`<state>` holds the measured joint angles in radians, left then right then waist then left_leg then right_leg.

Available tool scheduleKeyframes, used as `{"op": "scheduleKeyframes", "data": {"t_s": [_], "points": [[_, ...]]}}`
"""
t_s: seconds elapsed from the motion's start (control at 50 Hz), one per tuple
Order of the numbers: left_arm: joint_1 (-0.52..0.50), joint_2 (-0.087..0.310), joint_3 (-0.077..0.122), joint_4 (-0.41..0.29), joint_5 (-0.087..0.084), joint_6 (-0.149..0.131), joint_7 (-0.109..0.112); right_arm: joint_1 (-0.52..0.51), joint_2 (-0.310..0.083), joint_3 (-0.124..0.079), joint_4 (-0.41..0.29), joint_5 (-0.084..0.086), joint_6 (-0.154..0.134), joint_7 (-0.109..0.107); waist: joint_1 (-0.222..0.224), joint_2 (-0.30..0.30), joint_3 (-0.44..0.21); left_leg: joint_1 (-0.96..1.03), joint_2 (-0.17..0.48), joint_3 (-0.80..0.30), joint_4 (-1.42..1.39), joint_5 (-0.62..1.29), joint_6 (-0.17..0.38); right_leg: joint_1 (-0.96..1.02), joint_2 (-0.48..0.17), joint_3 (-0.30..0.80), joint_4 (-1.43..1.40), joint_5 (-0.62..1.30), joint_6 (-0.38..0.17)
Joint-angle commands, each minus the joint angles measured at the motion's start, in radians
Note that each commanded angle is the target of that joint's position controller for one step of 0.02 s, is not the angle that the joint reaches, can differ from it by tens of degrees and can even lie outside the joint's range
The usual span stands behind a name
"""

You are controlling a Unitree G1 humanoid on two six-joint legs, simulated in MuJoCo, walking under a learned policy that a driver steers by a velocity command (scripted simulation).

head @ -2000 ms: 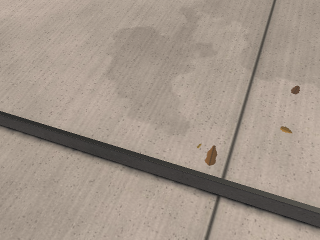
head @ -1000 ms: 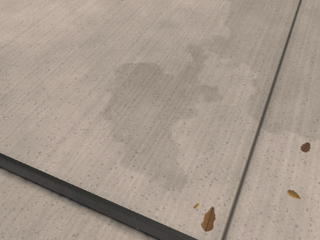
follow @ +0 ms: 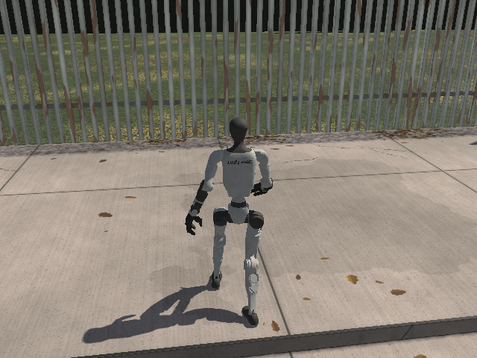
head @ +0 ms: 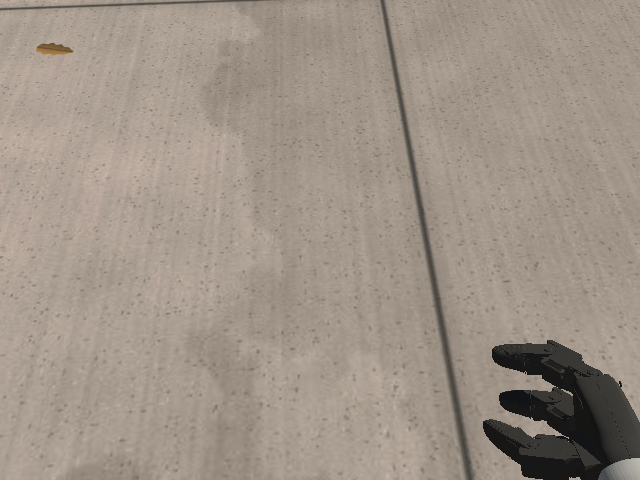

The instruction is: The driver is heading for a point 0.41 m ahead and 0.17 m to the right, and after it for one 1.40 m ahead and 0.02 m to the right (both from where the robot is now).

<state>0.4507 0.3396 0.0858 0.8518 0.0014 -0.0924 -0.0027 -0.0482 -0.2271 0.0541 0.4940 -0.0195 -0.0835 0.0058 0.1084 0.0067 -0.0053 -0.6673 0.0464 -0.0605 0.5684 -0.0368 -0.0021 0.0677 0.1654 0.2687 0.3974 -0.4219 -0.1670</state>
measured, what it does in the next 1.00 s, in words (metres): walks ahead, turning right: left foot, then right foot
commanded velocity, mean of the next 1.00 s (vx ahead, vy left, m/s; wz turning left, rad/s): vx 0.53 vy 0.00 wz -0.37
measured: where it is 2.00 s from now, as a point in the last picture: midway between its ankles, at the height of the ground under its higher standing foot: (407, 356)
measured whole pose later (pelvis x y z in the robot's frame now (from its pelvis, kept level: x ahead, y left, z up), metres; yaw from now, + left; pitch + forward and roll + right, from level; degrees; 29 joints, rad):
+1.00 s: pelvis +0.67 -0.01 +0.01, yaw -17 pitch +1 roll -2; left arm 0.16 0.26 0.04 0.71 0.03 0.02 0.03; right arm 0.29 -0.27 -0.06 0.68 -0.01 0.03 0.01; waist -0.02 -0.01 0.06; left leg -0.41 -0.07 -0.01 0.58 -0.18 0.09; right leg -0.45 0.06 -0.01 1.14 -0.50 0.00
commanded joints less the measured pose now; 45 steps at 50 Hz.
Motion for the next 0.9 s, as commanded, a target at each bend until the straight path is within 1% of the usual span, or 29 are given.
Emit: {"op": "scheduleKeyframes", "data": {"t_s": [0.02, 0.04, 0.06, 0.08, 0.1, 0.12, 0.18, 0.24, 0.3, 0.34, 0.38, 0.4, 0.42, 0.44, 0.46, 0.48, 0.5, 0.52, 0.54, 0.56, 0.58, 0.64, 0.66, 0.7, 0.74, 0.82, 0.86, 0.88, 0.9], "points": [[-0.199, 0.145, 0.041, -0.128, 0.021, -0.025, -0.007, 0.591, -0.264, -0.128, 0.116, 0.004, -0.011, -0.051, -0.355, -0.056, -0.332, 0.927, 0.030, 0.015, -0.004, -0.108, 0.021, -0.352, -0.094, 0.045, 0.609, 0.845, 0.040], [-0.219, -0.042, -0.011, -0.169, 0.047, -0.027, -0.002, 0.707, -0.278, -0.131, 0.159, -0.034, -0.011, -0.059, -0.341, 0.183, -0.325, 1.115, 0.258, -0.185, 0.065, -0.155, -0.005, -0.626, -0.047, -0.031, 0.922, -0.079, 0.026], [-0.027, -0.042, -0.029, -0.238, -0.037, -0.014, 0.002, 0.526, -0.339, -0.146, 0.115, -0.074, -0.014, -0.043, -0.158, 0.439, -0.469, 1.175, 0.448, -0.779, -0.178, -0.315, 0.118, -0.833, -0.022, -0.103, 1.120, -0.071, 0.052], [-0.112, 0.042, -0.022, -0.186, 0.001, 0.011, 0.014, 0.381, -0.208, -0.134, 0.069, -0.061, -0.009, -0.032, -0.174, 0.162, -0.315, 0.991, 0.385, -0.681, -0.255, -0.543, 0.144, -0.876, -0.123, -0.149, 1.113, 0.084, 0.047], [-0.186, 0.064, -0.014, -0.194, 0.019, 0.025, 0.000, 0.338, -0.139, -0.114, 0.080, -0.047, -0.010, -0.025, -0.173, 0.054, -0.188, 0.836, 0.333, -0.523, -0.267, -0.530, 0.139, -0.856, -0.154, -0.169, 1.075, 0.158, 0.054], [-0.243, 0.060, -0.013, -0.204, 0.028, 0.037, -0.016, 0.355, -0.120, -0.108, 0.119, -0.048, -0.014, -0.019, -0.169, -0.044, -0.099, 0.724, 0.291, -0.397, -0.290, -0.406, 0.119, -0.845, -0.183, -0.176, 1.054, 0.170, 0.061], [-0.301, -0.020, -0.039, -0.269, 0.035, 0.077, -0.053, 0.472, -0.092, -0.102, 0.237, -0.014, -0.038, -0.013, -0.131, 0.052, 0.010, 0.629, 0.238, -0.128, -0.312, -0.091, 0.070, -0.904, -0.248, -0.188, 1.018, 0.166, 0.065], [-0.379, -0.029, -0.056, -0.322, 0.039, 0.092, -0.066, 0.457, -0.097, -0.100, 0.269, -0.005, -0.052, 0.001, -0.100, 0.090, 0.052, 0.549, 0.187, 0.103, -0.366, 0.209, 0.021, -0.875, -0.241, -0.251, 0.896, 0.269, 0.069], [-0.478, -0.021, -0.065, -0.347, 0.033, 0.095, -0.078, 0.472, -0.117, -0.100, 0.300, -0.006, -0.054, -0.006, -0.104, 0.057, 0.119, 0.557, 0.121, 0.259, -0.407, 0.353, -0.016, -0.838, -0.210, -0.347, 0.670, 0.393, 0.056], [-0.521, -0.039, -0.077, -0.347, 0.038, 0.082, -0.089, 0.479, -0.144, -0.103, 0.311, 0.000, -0.050, -0.020, -0.101, 0.022, 0.158, 0.543, 0.095, 0.333, -0.361, 0.692, -0.039, -0.687, -0.137, -0.469, 0.435, 0.421, 0.037], [-0.410, -0.021, -0.068, -0.305, 0.045, 0.073, -0.090, 0.504, -0.219, -0.121, 0.309, 0.015, -0.042, -0.047, -0.044, 0.075, 0.066, 0.564, 0.125, 0.328, -0.158, 1.019, -0.053, -0.461, -0.049, -0.517, 0.341, 0.435, 0.025], [-0.269, 0.015, -0.049, -0.265, 0.050, 0.069, -0.083, 0.483, -0.251, -0.130, 0.299, 0.022, -0.032, -0.055, 0.032, 0.082, -0.011, 0.526, 0.154, 0.310, 0.037, 1.062, -0.053, -0.283, -0.021, -0.486, 0.306, 0.443, 0.004], [-0.060, 0.060, -0.021, -0.202, 0.050, 0.063, -0.065, 0.437, -0.266, -0.136, 0.277, 0.023, -0.024, -0.055, 0.117, 0.088, -0.106, 0.442, 0.180, 0.283, 0.301, 0.979, -0.056, -0.059, -0.024, -0.401, 0.269, 0.478, -0.039], [0.030, 0.096, 0.007, -0.153, 0.032, 0.056, -0.032, 0.399, -0.252, -0.145, 0.265, 0.029, -0.011, -0.039, 0.141, -0.010, -0.128, 0.307, 0.073, 0.294, 0.663, 0.282, -0.059, 0.093, -0.087, -0.292, 0.145, 0.602, -0.086], [-0.023, 0.181, 0.034, -0.166, 0.009, 0.060, -0.005, 0.426, -0.143, -0.126, 0.226, 0.005, 0.005, -0.025, 0.048, -0.158, -0.102, 0.063, -0.068, 0.293, 1.028, -0.566, -0.055, 0.188, -0.245, -0.110, 0.264, 1.207, -0.114], [-0.027, 0.254, 0.056, -0.216, 0.034, 0.071, -0.008, 0.522, -0.145, -0.118, 0.138, 0.022, 0.014, -0.035, -0.002, -0.108, -0.388, -0.098, -0.062, 0.086, 1.252, -0.579, -0.089, 0.443, -0.478, 0.234, 0.251, 1.513, -0.335], [-0.099, 0.201, 0.052, -0.264, 0.022, 0.086, 0.007, 0.491, -0.168, -0.102, 0.130, 0.013, 0.012, -0.039, -0.006, 0.027, -0.452, -0.108, -0.021, 0.006, 1.197, -0.462, -0.067, 0.366, -0.512, 0.345, 0.124, 1.220, -0.347], [-0.182, 0.129, 0.030, -0.267, 0.014, 0.088, 0.021, 0.480, -0.164, -0.099, 0.144, 0.009, 0.016, -0.041, -0.062, 0.094, -0.287, -0.085, 0.017, 0.012, 1.092, -0.400, -0.061, 0.137, -0.487, 0.286, 0.034, 1.020, -0.314], [-0.234, 0.060, 0.003, -0.259, 0.010, 0.079, 0.026, 0.458, -0.157, -0.099, 0.154, -0.015, 0.026, -0.042, -0.112, 0.149, -0.164, -0.034, 0.051, 0.019, 0.984, -0.392, -0.058, -0.062, -0.445, 0.222, -0.014, 0.947, -0.266], [-0.254, 0.023, -0.015, -0.244, 0.007, 0.063, 0.028, 0.480, -0.145, -0.096, 0.169, -0.026, 0.045, -0.044, -0.155, 0.150, -0.091, 0.046, 0.065, 0.014, 0.890, -0.403, -0.060, -0.217, -0.423, 0.139, -0.037, 1.010, -0.238], [-0.232, 0.000, -0.028, -0.214, 0.003, 0.047, 0.023, 0.483, -0.134, -0.095, 0.179, -0.030, 0.068, -0.045, -0.166, 0.150, -0.055, 0.144, 0.076, 0.013, 0.783, -0.409, -0.060, -0.352, -0.402, 0.070, -0.060, 1.062, -0.207], [-0.219, 0.000, -0.039, -0.141, 0.035, 0.015, 0.006, 0.500, -0.057, -0.075, 0.212, 0.002, 0.081, -0.031, -0.183, 0.078, -0.087, 0.298, 0.061, 0.022, 0.485, -0.270, -0.021, -0.424, -0.327, -0.149, -0.066, 1.177, -0.123], [-0.228, 0.002, -0.039, -0.128, 0.038, 0.012, 0.001, 0.501, -0.045, -0.073, 0.223, 0.011, 0.077, -0.025, -0.179, 0.031, -0.097, 0.314, 0.044, 0.039, 0.395, -0.189, -0.002, -0.396, -0.295, -0.217, -0.063, 1.170, -0.081], [-0.228, 0.002, -0.036, -0.118, 0.028, 0.012, -0.003, 0.442, -0.052, -0.079, 0.217, 0.021, 0.071, -0.015, -0.147, -0.041, -0.097, 0.281, 0.022, 0.071, 0.305, -0.060, 0.022, -0.311, -0.278, -0.290, -0.071, 1.095, -0.039], [-0.214, 0.001, -0.034, -0.112, 0.018, 0.025, 0.004, 0.362, -0.066, -0.086, 0.187, 0.016, 0.071, -0.006, -0.113, -0.069, -0.078, 0.235, 0.018, 0.090, 0.235, -0.024, 0.030, -0.240, -0.293, -0.325, -0.059, 1.012, -0.029], [-0.181, 0.023, -0.020, -0.115, 0.022, 0.059, 0.026, 0.300, -0.089, -0.106, 0.136, -0.010, 0.081, 0.015, -0.083, -0.088, -0.034, 0.214, -0.011, 0.119, 0.146, -0.188, 0.051, -0.174, -0.366, -0.327, 0.044, 0.888, -0.024], [-0.196, 0.034, -0.012, -0.127, 0.015, 0.071, 0.037, 0.352, -0.084, -0.114, 0.136, -0.016, 0.081, 0.021, -0.111, -0.078, -0.030, 0.283, -0.040, 0.131, 0.035, -0.200, 0.079, -0.177, -0.375, -0.343, 0.168, 0.863, 0.009], [-0.195, 0.037, -0.009, -0.133, 0.015, 0.073, 0.040, 0.424, -0.102, -0.124, 0.153, -0.018, 0.073, 0.019, -0.143, -0.032, -0.055, 0.388, -0.044, 0.087, -0.047, -0.069, 0.108, -0.219, -0.336, -0.375, 0.309, 0.794, 0.052], [-0.197, 0.041, -0.006, -0.170, 0.026, 0.074, 0.039, 0.509, -0.209, -0.154, 0.155, -0.021, 0.062, 0.009, -0.174, 0.138, -0.091, 0.528, 0.125, -0.195, -0.101, 0.396, 0.176, -0.388, -0.229, -0.431, 0.591, 0.449, 0.119]]}}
